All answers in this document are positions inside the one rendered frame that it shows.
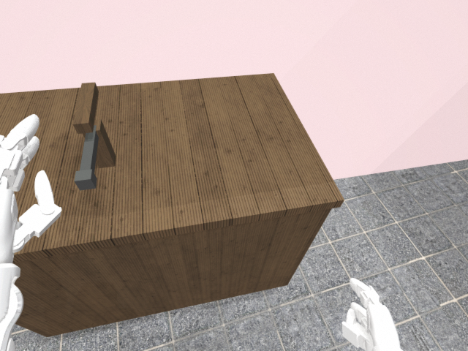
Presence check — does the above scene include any tap lever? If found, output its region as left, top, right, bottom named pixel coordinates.
left=74, top=125, right=99, bottom=190

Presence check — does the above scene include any robot right hand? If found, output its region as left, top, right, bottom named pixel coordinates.
left=342, top=278, right=401, bottom=351

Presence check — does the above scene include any counter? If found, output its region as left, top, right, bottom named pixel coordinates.
left=0, top=73, right=344, bottom=337

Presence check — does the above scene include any left robot forearm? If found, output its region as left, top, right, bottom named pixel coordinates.
left=0, top=263, right=23, bottom=351

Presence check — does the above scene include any robot left hand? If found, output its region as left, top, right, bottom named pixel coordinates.
left=0, top=114, right=61, bottom=264

